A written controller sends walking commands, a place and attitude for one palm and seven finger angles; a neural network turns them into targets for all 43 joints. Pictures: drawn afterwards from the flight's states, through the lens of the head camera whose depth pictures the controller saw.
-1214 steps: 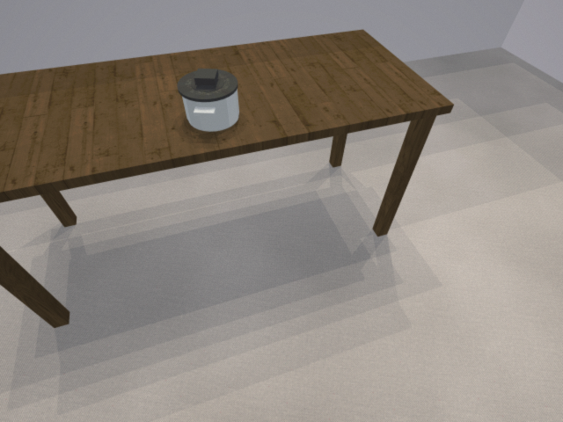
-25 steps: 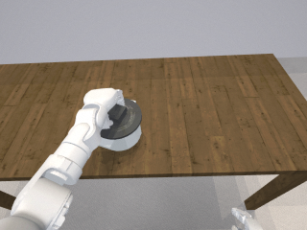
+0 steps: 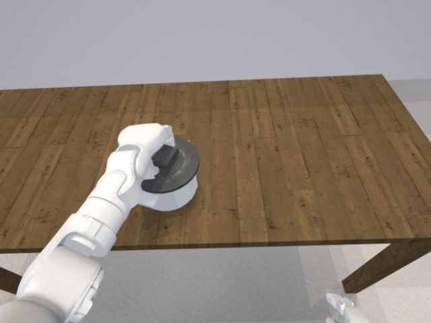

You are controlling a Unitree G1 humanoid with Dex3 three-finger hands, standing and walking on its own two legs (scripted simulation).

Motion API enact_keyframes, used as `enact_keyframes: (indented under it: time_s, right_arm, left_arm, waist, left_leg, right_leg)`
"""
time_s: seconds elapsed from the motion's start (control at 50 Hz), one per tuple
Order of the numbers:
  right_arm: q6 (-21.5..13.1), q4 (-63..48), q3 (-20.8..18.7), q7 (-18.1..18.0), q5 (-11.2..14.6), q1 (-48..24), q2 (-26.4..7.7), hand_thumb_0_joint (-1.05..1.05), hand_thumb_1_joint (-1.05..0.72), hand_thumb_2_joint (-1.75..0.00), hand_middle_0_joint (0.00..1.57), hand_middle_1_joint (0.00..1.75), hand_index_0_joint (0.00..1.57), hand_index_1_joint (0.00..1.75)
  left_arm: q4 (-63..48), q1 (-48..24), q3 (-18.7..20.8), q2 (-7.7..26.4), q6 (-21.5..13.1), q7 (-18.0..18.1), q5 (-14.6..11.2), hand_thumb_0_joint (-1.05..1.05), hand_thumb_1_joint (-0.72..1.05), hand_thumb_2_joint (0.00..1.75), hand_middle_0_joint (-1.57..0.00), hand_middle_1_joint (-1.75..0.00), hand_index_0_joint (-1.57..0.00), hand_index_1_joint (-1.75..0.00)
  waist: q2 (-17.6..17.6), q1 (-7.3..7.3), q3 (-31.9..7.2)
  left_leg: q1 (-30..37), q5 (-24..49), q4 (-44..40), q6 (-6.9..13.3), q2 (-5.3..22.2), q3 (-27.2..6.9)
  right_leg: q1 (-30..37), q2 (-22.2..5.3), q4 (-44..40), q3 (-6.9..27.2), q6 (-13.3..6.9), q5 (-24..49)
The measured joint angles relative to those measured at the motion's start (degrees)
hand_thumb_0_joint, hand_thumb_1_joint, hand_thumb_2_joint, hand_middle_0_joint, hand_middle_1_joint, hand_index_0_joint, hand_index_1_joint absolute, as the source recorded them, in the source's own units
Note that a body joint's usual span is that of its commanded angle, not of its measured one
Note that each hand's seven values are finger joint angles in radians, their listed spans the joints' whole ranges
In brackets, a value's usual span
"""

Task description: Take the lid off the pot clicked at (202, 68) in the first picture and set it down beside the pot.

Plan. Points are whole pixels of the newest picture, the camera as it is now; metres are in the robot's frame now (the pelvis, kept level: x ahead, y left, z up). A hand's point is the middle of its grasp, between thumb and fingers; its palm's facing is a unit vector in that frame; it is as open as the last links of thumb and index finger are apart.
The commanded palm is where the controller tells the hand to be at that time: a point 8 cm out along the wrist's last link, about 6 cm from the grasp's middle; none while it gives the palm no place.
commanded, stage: lift the lid straight up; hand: left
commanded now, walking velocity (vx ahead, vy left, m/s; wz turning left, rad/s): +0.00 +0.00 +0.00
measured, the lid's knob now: (162, 156) +0.45 +0.13 +0.03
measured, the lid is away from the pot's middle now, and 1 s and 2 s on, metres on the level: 0.01 0.01 0.02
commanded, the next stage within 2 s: move the lid sideways beside the pot in 1.90 s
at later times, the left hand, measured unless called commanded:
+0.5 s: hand (144, 143) +0.42 +0.15 +0.10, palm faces -0.25 -0.08 -0.96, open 8.7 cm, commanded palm +0.41 +0.15 +0.17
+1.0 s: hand (136, 130) +0.42 +0.15 +0.14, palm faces -0.23 -0.07 -0.97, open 8.7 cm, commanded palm +0.41 +0.15 +0.21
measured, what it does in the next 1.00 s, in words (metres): stands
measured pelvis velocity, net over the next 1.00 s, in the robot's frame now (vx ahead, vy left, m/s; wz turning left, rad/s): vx -0.01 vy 0.00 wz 0.01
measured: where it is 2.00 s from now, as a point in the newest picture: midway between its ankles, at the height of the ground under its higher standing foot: outside the picture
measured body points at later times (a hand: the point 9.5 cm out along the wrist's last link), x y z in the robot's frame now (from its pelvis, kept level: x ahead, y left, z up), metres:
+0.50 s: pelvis +0.00 +0.00 +0.00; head +0.03 -0.02 +0.45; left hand +0.43 +0.15 +0.15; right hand +0.15 -0.24 -0.12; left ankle +0.00 +0.10 -0.74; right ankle -0.02 -0.13 -0.74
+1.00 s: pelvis -0.01 +0.00 +0.00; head +0.02 -0.02 +0.45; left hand +0.43 +0.15 +0.19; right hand +0.15 -0.23 -0.12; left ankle +0.00 +0.10 -0.74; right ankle -0.02 -0.13 -0.74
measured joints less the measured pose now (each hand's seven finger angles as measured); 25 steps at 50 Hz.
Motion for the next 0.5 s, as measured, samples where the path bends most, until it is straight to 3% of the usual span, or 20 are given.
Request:
enact_keyframes:
  time_s: [0.14, 0.24, 0.5]
  right_arm:
    - [-0.43, 0.59, 0.05, 0.07, 0.04, 0.31, 0.03, 0.01, -0.91, -0.90, 0.20, 0.29, 0.20, 0.30]
    - [-0.39, 0.46, 0.22, 0.43, 0.06, 0.05, 0.08, 0.01, -0.91, -0.90, 0.20, 0.29, 0.20, 0.30]
    - [-0.94, -0.74, 0.75, 0.42, 0.06, -1.17, -0.08, 0.01, -0.91, -0.90, 0.20, 0.29, 0.20, 0.30]
  left_arm:
    - [-0.97, -0.58, 0.67, 0.48, 0.80, 0.67, -0.42, 0.01, 0.19, 0.95, -0.99, -1.05, -0.51, -0.79]
    - [-1.78, -1.39, 0.28, 0.72, 2.84, -0.88, -0.29, 0.00, 0.19, 0.94, -1.01, -1.06, -0.51, -0.79]
    - [-4.62, -2.81, 0.11, 1.70, 3.09, -3.68, -0.28, -0.01, 0.20, 0.94, -1.03, -1.07, -0.50, -0.79]
  waist:
    - [0.43, 0.06, -0.32]
    - [0.44, 0.00, -0.31]
    - [0.30, 0.39, -0.10]
  left_leg:
    - [0.50, 0.00, -0.33, 0.03, 0.00, 0.09]
    - [0.72, 0.15, -0.56, 0.04, -0.06, 0.02]
    - [1.88, 0.43, -1.07, 0.08, -0.19, -0.11]
  right_leg:
    - [0.51, 0.00, -0.44, 0.10, 0.07, 0.10]
    - [0.74, -0.04, -0.61, 0.04, 0.06, 0.18]
    - [1.98, -0.15, -1.15, -0.09, 0.13, 0.43]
